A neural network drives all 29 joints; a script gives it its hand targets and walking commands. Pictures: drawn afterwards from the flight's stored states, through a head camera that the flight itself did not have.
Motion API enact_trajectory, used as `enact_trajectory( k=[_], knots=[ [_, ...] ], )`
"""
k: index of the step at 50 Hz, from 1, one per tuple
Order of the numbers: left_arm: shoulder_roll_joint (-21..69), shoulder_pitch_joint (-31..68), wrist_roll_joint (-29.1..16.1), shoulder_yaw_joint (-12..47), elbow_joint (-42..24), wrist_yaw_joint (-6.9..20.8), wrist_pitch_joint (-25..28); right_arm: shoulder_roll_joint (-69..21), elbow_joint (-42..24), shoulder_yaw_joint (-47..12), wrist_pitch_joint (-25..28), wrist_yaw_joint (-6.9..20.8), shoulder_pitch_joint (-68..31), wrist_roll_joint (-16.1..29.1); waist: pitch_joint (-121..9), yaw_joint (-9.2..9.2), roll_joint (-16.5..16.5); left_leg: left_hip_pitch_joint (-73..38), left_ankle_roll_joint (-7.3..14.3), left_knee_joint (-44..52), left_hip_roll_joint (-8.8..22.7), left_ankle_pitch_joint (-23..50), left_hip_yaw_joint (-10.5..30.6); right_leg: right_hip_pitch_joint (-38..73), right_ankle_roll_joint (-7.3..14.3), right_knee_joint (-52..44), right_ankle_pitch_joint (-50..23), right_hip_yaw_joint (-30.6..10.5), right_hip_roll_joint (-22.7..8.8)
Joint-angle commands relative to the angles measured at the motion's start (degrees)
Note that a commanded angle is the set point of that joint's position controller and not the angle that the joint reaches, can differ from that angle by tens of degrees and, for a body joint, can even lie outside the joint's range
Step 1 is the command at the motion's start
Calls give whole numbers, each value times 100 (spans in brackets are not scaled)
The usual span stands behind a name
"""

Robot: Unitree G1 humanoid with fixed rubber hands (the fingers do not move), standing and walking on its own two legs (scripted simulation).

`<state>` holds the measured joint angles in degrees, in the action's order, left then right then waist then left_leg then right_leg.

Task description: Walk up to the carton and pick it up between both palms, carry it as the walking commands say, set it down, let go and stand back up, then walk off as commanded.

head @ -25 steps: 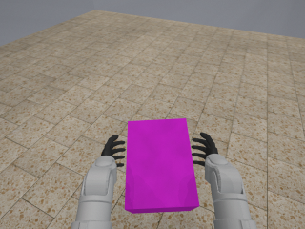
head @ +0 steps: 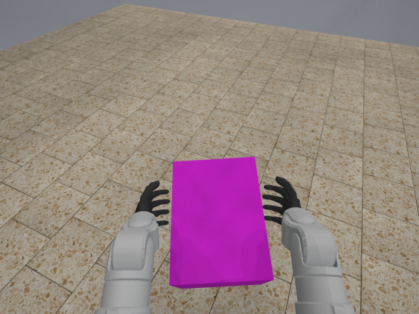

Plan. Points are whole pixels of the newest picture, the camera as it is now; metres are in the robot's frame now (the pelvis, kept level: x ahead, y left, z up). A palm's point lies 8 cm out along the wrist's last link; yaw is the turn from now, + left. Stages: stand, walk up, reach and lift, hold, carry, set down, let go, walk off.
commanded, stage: carry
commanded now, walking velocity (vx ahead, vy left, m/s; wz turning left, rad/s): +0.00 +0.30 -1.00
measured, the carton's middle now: (217, 224) +0.33 -0.01 -0.04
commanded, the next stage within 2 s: none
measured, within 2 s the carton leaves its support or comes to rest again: neither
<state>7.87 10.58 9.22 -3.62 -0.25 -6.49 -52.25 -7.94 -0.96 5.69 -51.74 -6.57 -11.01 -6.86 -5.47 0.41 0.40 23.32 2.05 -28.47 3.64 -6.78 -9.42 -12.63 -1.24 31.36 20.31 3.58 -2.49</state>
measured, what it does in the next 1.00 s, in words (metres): steps to the left, turning right: right foot, then left foot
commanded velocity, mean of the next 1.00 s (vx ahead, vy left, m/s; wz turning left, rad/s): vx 0.00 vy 0.30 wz -1.00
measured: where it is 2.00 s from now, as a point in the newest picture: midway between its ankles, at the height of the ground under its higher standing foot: outside the picture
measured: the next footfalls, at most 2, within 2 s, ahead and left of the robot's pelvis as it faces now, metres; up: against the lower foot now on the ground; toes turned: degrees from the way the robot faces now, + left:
right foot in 0.62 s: -0.01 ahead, +0.06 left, +0.00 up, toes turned -39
left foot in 0.94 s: +0.25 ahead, +0.38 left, +0.00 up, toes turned -43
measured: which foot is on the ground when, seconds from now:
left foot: down 0.00-0.62, up 0.64-0.92, down 0.94-1.00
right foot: down 0.00-0.28, up 0.30-0.60, down 0.62-0.96, up 0.98-1.00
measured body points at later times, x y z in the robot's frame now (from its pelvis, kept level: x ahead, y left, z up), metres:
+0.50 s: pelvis +0.02 +0.14 +0.00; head +0.07 +0.14 +0.44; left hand +0.36 +0.16 +0.07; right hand +0.27 -0.10 +0.08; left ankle +0.06 +0.17 -0.73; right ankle -0.05 +0.05 -0.67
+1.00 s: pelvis +0.08 +0.31 -0.02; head +0.13 +0.29 +0.42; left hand +0.39 +0.16 +0.05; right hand +0.19 -0.02 +0.07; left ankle +0.22 +0.40 -0.73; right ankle -0.03 +0.13 -0.71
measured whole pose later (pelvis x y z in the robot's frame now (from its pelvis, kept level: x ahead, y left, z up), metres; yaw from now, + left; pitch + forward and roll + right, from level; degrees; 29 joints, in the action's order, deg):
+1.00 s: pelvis +0.08 +0.31 -0.02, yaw -50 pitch +4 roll +2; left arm 10.0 19.6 10.7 -5.9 -16.3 -9.5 -69.8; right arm -10.5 -13.3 7.1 -66.9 -12.0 -20.7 -6.1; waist 1.1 -0.3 6.8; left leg 25.3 -4.3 -39.3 5.0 -17.2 -4.3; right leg -34.6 -5.3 48.6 25.7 -9.8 -6.0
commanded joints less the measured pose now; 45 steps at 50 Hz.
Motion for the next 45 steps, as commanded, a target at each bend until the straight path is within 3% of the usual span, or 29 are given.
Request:
enact_trajectory(
  k=[1, 2, 5, 7, 9, 12, 13, 14, 15, 16, 17, 18, 19, 22, 23, 26, 28, 29, 30, 31, 32, 33, 34, 36, 37, 39, 42, 43, 45],
  knots=[
    [5419, 2911, -2603, 3799, -2601, 1191, -472, -5178, -2743, -4209, -561, 1252, -3173, 2532, -1241, -52, 51, -1049, -193, -48, 546, 272, 566, -495, 222, -631, -618, -884, -846],
    [5489, 2932, -2720, 3877, -2597, 1178, -884, -5163, -2419, -4016, -980, 1242, -2763, 2514, -938, -57, 58, -711, -252, -279, 412, -73, 521, -639, 377, -745, -666, -1430, -1162],
    [5108, 1775, -2243, 3526, -1555, 1335, -1533, -4907, -1571, -3856, -1605, 1302, -1787, 2095, -904, -176, 1382, 383, -389, -1083, 73, -1092, 481, 38, 734, -729, -2951, -2459, -1876],
    [5075, 1934, -2310, 3467, -1630, 1511, -1672, -4867, -1520, -3830, -1696, 1383, -1850, 2093, -873, -198, 1486, 1073, -562, -1608, -58, -1849, 396, 571, 881, -335, -5051, -2274, -1926],
    [5296, 2396, -2481, 3559, -1727, 1608, -1726, -5250, -1596, -3925, -1750, 1430, -2415, 2273, -742, -188, 1272, 1313, -671, -1605, -199, -2025, 537, 786, 789, -214, -5713, -2441, -1909],
    [5461, 3003, -2578, 3550, -2084, 1607, -1701, -5618, -1822, -4011, -1742, 1446, -3095, 2667, -960, -157, 1558, 491, -771, -721, -279, -1704, 558, 322, 439, 31, -4685, -2009, -1398],
    [5538, 3024, -2555, 3602, -2136, 1582, -1693, -5756, -1898, -4017, -1734, 1436, -3063, 2644, -1169, -56, 1290, -443, -668, 344, -226, -989, 519, -179, 91, 329, -3710, -1644, -1137],
    [5651, 2781, -2549, 3572, -2025, 1531, -1723, -5848, -1777, -3968, -1749, 1396, -2957, 2675, -1422, -22, 620, -1655, -492, 820, 346, 65, 884, -965, -203, 1155, -2459, -1096, -536],
    [5708, 2643, -2503, 3512, -2071, 1518, -1724, -5875, -1769, -3893, -1750, 1401, -2885, 2648, -1648, -147, -1030, -2660, -64, 517, 1647, 2361, 1744, -2062, -400, 2001, 500, -349, -12],
    [5654, 2738, -2552, 3561, -2147, 1509, -1734, -5823, -1426, -3797, -1699, 1376, -2447, 2463, -1806, -76, -2319, -2497, 717, 94, 2191, 3412, 1934, -2656, -343, 2604, 2339, 40, -19],
    [5555, 2956, -2567, 3634, -2227, 1499, -1675, -5954, -1376, -3820, -1653, 1390, -2331, 2379, -1722, -19, -1963, -2117, 925, 218, 2039, 3204, 1845, -2468, -121, 3153, 2164, 3, -112],
    [5711, 3413, -2739, 3718, -2373, 1495, -1624, -6173, -1631, -3828, -1665, 1385, -2902, 2456, -1500, -26, -1022, -2096, 771, 105, 1696, 3489, 1339, -2477, -58, 3481, 1865, 65, -115],
    [5816, 3630, -2837, 3807, -2476, 1474, -1628, -6357, -1475, -3788, -1694, 1392, -2810, 2431, -1675, -48, -668, -2349, 681, -66, 1658, 3854, 1036, -2499, 24, 3513, 1608, 63, -143],
    [5903, 3308, -2694, 3568, -2082, 1473, -1660, -6275, -1540, -3593, -1625, 1350, -2792, 2333, -1798, -100, -715, -2291, 735, 76, 1439, 2383, 463, -2396, 33, 3246, 937, 121, -187],
    [6071, 3351, -2757, 3592, -1979, 1443, -1717, -6230, -1557, -3576, -1623, 1332, -2873, 2334, -1903, -70, -1064, -2624, 839, 62, 1468, 2192, 343, -2478, 5, 2919, 834, 203, -217],
    [5822, 3326, -2733, 3436, -1905, 1455, -1742, -6254, -1326, -3573, -1641, 1322, -2851, 2246, -1773, -33, -630, -2495, 1064, -106, 1700, 2357, 191, -2189, 35, 2282, 738, 406, -180],
    [5866, 3225, -2701, 3347, -1627, 1489, -1793, -6234, -1324, -3638, -1677, 1287, -3010, 2257, -1672, -51, -576, -1841, 988, -200, 1676, 2629, -195, -1435, 209, 1605, 650, 617, -179],
    [5749, 2921, -2619, 3313, -1472, 1474, -1813, -6037, -1156, -3569, -1700, 1275, -2616, 2153, -1688, -56, -803, -1319, 852, -321, 1644, 2340, -285, -939, 356, 1367, 490, 516, -226],
    [5879, 3162, -2645, 3280, -1449, 1512, -1819, -6078, -994, -3596, -1726, 1293, -2617, 2144, -1602, -131, -531, -876, 701, -768, 1552, 1684, -385, -433, 438, 652, 132, 251, -414],
    [6003, 3029, -2618, 3269, -1259, 1540, -1845, -6078, -1075, -3665, -1755, 1309, -2917, 2251, -1654, -290, -122, -325, 317, -1395, 1302, 1481, -566, 453, 468, -484, -865, -59, -480],
    [5937, 2842, -2578, 3219, -1204, 1565, -1796, -6091, -935, -3731, -1804, 1345, -2813, 2262, -1342, -315, 967, 1090, -79, -2109, 882, -911, -487, 1319, 741, -1154, -1968, -1540, -1415],
    [6057, 3020, -2561, 3207, -1198, 1558, -1757, -6129, -1024, -3840, -1864, 1363, -2961, 2324, -1272, -167, 2140, 2686, -540, -3361, 567, -2969, 5, 1860, 1270, -814, -3585, -3559, -2760],
    [6360, 2895, -2562, 3344, -1122, 1557, -1642, -6266, -1730, -3898, -1844, 1424, -3617, 2519, -1418, -189, 2131, 2566, -613, -4144, 548, -3052, 1566, 1342, 1810, -897, -3507, -4835, -2915],
    [6072, 3264, -2534, 3164, -1538, 1574, -1663, -6445, -1470, -3981, -1752, 1429, -3730, 2619, -1287, -158, 576, 2591, -824, -4637, 294, -2142, 1283, 1356, 1205, -724, -3267, -2615, -2020],
    [6182, 3510, -2559, 3237, -1671, 1574, -1669, -6341, -1489, -3904, -1726, 1426, -3543, 2550, -1340, -124, 354, 2346, -929, -4312, 427, -1760, 1274, 1096, 953, -594, -2804, -1947, -1727],
    [6265, 3475, -2631, 3412, -1902, 1558, -1603, -6312, -1591, -3808, -1776, 1415, -3384, 2601, -977, -92, 581, 1798, -972, -3589, 446, -1677, 1161, 198, 762, -481, -2887, -1706, -1297],
    [6052, 3430, -2604, 3360, -2148, 1421, -1646, -6368, -1490, -3762, -1787, 1390, -3071, 2633, -1295, -155, 1009, 1239, -976, -2712, 111, -1959, 775, 262, 748, -80, -3992, -1640, -1192],
    [5991, 3230, -2520, 3262, -2046, 1419, -1643, -6305, -1651, -3785, -1789, 1358, -3192, 2623, -1379, -188, 1509, 1026, -929, -2423, -86, -1985, 679, 180, 742, -113, -3902, -1869, -1189],
    [5929, 2757, -2335, 3100, -1788, 1381, -1687, -6180, -1488, -3678, -1811, 1337, -3048, 2578, -1601, -182, 1547, -13, -811, -1313, -99, -1812, 770, -346, 398, -114, -3018, -1692, -975]
  ],
)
